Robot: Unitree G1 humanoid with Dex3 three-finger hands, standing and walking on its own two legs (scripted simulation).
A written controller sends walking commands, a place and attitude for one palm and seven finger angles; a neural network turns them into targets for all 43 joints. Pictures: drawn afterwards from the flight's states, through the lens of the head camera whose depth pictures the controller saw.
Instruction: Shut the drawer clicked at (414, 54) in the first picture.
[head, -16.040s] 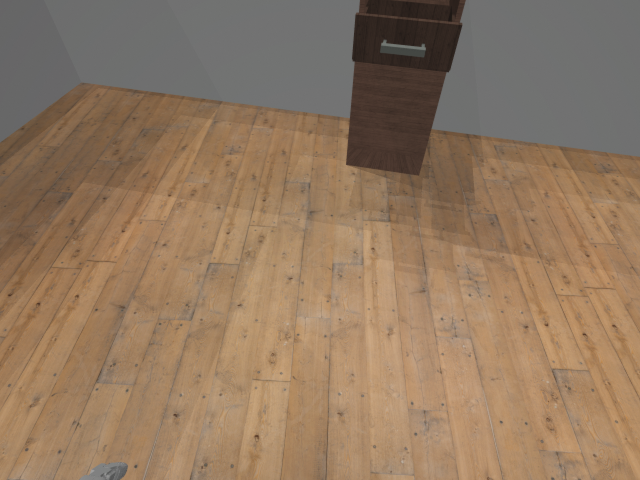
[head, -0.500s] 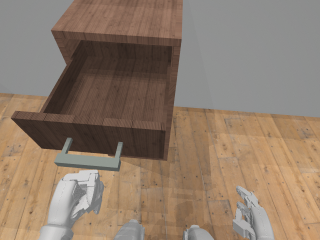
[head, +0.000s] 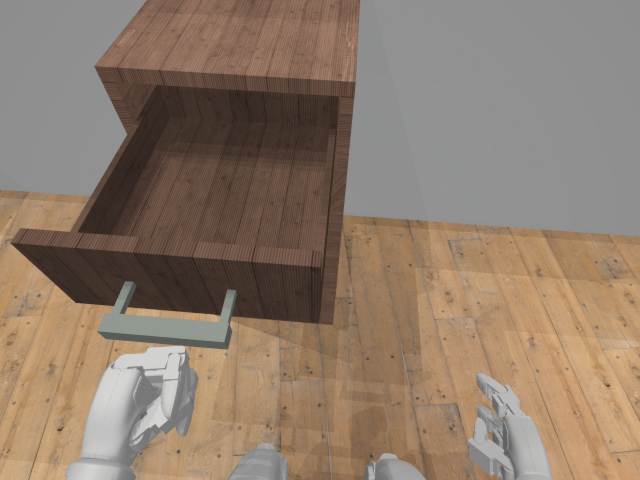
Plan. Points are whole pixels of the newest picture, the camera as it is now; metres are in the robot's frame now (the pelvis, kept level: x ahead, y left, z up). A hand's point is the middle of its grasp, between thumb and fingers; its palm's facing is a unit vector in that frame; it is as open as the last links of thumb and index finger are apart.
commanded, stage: push the drawer shut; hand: left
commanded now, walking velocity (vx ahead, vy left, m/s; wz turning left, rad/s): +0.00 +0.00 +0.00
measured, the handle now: (172, 312) +0.30 +0.19 +0.06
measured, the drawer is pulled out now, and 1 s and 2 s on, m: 0.29 0.22 0.08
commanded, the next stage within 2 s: none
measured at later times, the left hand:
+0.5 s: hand (186, 377) +0.23 +0.16 +0.05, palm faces -0.07 -1.00 -0.07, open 2.9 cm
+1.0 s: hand (207, 319) +0.29 +0.15 +0.06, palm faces -0.08 -0.99 -0.06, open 3.3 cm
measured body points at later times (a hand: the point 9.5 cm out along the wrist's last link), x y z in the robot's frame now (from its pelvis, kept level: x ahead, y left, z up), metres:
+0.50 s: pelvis -0.01 +0.00 +0.00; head +0.05 +0.00 +0.44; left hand +0.22 +0.21 +0.06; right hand +0.17 -0.23 -0.08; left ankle +0.01 +0.12 -0.65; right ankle +0.00 -0.10 -0.65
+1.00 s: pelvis -0.03 +0.01 +0.01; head +0.04 +0.02 +0.45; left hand +0.29 +0.20 +0.06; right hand +0.13 -0.23 -0.08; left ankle +0.01 +0.12 -0.65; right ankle +0.00 -0.10 -0.65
